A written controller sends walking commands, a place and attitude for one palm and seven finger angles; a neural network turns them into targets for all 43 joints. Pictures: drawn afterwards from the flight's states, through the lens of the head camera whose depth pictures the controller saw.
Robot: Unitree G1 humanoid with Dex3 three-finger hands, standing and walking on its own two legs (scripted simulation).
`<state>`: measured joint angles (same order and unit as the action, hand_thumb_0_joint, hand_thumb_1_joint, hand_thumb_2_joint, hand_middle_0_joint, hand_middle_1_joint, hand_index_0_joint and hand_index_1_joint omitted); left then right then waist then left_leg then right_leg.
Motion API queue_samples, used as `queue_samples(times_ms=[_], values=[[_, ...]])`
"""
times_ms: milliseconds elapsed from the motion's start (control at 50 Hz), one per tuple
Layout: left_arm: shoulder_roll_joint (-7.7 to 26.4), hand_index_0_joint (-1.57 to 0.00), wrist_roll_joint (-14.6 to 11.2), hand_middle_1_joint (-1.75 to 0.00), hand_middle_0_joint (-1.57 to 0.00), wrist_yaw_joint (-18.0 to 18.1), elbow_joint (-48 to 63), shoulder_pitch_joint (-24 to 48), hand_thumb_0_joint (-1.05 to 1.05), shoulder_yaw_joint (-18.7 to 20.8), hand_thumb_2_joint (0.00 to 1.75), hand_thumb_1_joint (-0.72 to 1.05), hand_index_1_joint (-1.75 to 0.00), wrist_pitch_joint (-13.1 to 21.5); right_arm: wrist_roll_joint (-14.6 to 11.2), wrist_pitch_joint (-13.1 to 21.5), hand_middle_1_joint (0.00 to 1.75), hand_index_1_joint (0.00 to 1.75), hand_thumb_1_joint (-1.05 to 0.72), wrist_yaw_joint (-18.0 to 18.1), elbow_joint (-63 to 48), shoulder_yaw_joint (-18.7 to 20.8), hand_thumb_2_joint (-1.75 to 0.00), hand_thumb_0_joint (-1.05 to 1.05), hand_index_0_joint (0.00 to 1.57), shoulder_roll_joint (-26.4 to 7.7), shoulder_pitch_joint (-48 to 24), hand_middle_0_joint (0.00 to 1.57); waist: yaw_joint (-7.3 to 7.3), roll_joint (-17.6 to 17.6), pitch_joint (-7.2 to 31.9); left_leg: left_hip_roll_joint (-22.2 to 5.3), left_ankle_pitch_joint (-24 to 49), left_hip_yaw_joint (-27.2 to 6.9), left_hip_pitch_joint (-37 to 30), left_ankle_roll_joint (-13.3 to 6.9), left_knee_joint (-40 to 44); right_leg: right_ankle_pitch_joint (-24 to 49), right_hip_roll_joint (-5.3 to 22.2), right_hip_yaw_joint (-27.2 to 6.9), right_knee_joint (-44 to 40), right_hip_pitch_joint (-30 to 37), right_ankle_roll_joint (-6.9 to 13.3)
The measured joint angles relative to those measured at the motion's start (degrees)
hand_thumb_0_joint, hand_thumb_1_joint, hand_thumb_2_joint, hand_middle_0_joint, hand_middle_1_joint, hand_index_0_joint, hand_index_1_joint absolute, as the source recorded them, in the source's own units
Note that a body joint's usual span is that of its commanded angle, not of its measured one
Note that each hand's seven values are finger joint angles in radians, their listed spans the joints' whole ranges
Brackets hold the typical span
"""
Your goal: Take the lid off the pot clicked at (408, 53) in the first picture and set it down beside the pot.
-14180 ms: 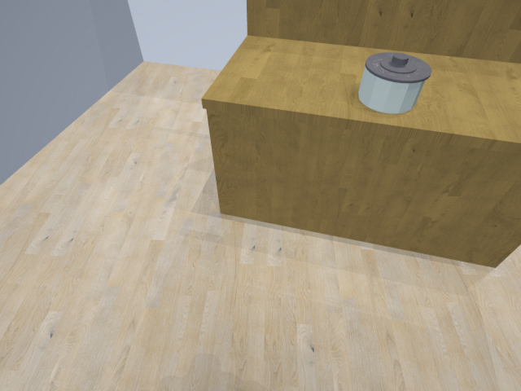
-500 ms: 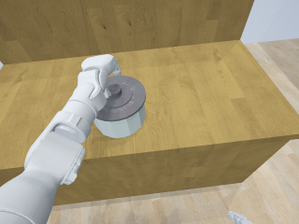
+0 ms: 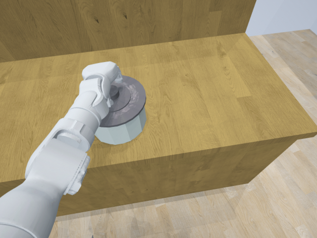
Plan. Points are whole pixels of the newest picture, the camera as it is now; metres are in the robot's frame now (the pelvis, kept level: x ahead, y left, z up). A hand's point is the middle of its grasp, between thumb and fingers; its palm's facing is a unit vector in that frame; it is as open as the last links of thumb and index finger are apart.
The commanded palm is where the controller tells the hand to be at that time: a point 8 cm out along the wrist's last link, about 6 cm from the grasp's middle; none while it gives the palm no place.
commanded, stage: lower the open fingers around the knob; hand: left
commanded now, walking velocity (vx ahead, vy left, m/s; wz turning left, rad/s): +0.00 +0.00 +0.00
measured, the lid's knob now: (110, 92) +0.52 +0.12 +0.05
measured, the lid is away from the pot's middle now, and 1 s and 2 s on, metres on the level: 0.00 0.00 0.00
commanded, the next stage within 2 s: close the fingers and squeeze the knob in 1.66 s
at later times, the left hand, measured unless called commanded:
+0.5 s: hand (108, 94) +0.49 +0.12 +0.07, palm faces -0.32 -0.10 -0.94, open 10.3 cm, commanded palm +0.49 +0.13 +0.13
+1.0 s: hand (106, 94) +0.49 +0.13 +0.07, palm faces -0.34 -0.08 -0.94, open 10.3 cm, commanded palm +0.49 +0.13 +0.12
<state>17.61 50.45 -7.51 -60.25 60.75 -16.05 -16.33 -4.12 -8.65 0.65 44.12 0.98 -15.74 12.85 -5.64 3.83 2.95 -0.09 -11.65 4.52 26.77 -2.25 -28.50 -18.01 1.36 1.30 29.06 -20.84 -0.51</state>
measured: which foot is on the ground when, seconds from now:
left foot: down 0.00-1.00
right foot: down 0.00-1.00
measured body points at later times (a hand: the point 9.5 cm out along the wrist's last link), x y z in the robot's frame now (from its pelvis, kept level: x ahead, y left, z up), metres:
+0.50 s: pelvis +0.01 +0.00 +0.00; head +0.07 -0.02 +0.44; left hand +0.50 +0.13 +0.12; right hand +0.07 -0.27 -0.14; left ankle +0.02 +0.10 -0.73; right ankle -0.05 -0.13 -0.73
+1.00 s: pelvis +0.00 +0.00 +0.00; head +0.07 -0.02 +0.44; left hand +0.50 +0.13 +0.12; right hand +0.04 -0.27 -0.15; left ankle +0.02 +0.10 -0.73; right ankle -0.05 -0.13 -0.73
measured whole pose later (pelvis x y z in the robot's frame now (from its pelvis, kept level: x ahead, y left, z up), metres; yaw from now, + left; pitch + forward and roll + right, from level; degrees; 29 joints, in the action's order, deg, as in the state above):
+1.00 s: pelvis +0.00 +0.00 +0.00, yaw -1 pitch +12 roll +0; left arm 18.6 51.3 -7.0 -64.0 61.3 -15.6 -15.2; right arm -3.9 -10.0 0.3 44.3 1.6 -15.7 14.6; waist -6.4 3.4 4.7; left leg -0.8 -13.1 4.8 30.2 -2.3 -31.3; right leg -18.7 0.7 0.8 30.7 -24.0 -0.5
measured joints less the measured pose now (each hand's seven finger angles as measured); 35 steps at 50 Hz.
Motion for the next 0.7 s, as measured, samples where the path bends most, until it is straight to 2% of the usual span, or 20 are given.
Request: queue_samples(times_ms=[120,160,220,280,360,460,700], values=[[-0.24,-0.82,0.00,-0.09,-0.84,-0.62,-2.75,0.57,0.00,0.08,1.44,-0.32,-0.08,-1.23,0.14,-0.30,0.30,0.30,-0.91,-0.35,0.35,0.08,-0.90,0.00,0.20,0.18,0.37,0.20,-0.52,-0.22,0.49,-0.34,-0.79,0.16,1.00,0.11,-0.81,-0.45,-0.29,-0.21,0.33,-0.87,0.08],[0.50,-0.83,-0.25,-0.10,-0.85,-1.09,-0.29,-0.53,0.00,1.56,1.44,-0.32,-0.08,0.37,0.42,-0.27,0.30,0.30,-0.91,-0.10,0.00,0.34,-0.90,0.00,0.20,0.09,0.74,0.20,-0.56,-0.05,0.67,-0.42,-0.99,0.18,0.97,0.10,-0.89,-0.47,-0.38,-0.25,0.09,-0.72,0.09],[0.87,-0.82,0.63,-0.10,-0.85,-0.40,-1.93,-0.47,0.00,1.14,1.44,-0.32,-0.08,1.60,0.26,-0.38,0.30,0.30,-0.91,-0.11,-0.17,0.45,-0.90,0.00,0.20,-0.04,1.14,0.20,-0.53,-0.14,1.56,-0.53,-1.48,0.32,1.18,0.17,-1.31,-0.77,-0.46,-0.41,0.30,-0.91,0.09],[0.78,-0.82,1.22,-0.10,-0.85,0.33,-2.78,-0.68,0.00,0.77,1.44,-0.32,-0.08,1.04,0.08,-0.93,0.30,0.30,-0.91,-0.61,-0.48,0.30,-0.90,0.00,0.20,-0.12,0.96,0.20,-0.43,-0.61,1.80,-0.68,-1.86,0.49,1.59,0.28,-1.80,-1.11,-0.57,-0.60,0.85,-1.42,0.16],[0.72,-0.82,0.19,-0.10,-0.85,-0.05,-0.07,-1.60,0.00,1.30,1.44,-0.32,-0.08,1.52,0.34,-1.32,0.30,0.30,-0.91,-0.73,-0.95,0.89,-0.90,0.00,0.20,-0.27,0.62,0.20,-0.26,-0.47,1.60,-0.67,-1.88,0.16,1.74,0.20,-2.05,-1.03,-0.60,-0.28,0.67,-1.24,0.19],[0.28,-0.82,0.87,-0.10,-0.84,0.72,-0.35,-1.80,0.00,0.76,1.44,-0.32,-0.08,1.35,0.06,-1.69,0.30,0.30,-0.91,-0.89,-1.31,0.72,-0.90,0.00,0.20,-0.24,-0.28,0.20,-0.06,-0.51,1.63,-0.70,-1.92,0.19,1.97,0.19,-2.31,-1.06,-0.60,-0.32,0.96,-1.50,0.14],[0.73,-0.82,1.04,-0.08,-0.82,0.58,-2.45,-0.38,0.00,0.38,1.44,-0.32,-0.08,0.45,-0.18,-1.58,0.30,0.30,-0.91,-0.60,-1.77,0.11,-0.90,0.00,0.20,0.38,-0.62,0.20,-0.54,-0.46,1.52,-0.75,-1.52,0.32,2.75,0.09,-2.49,-0.72,-0.63,-0.47,1.36,-2.44,0.07]])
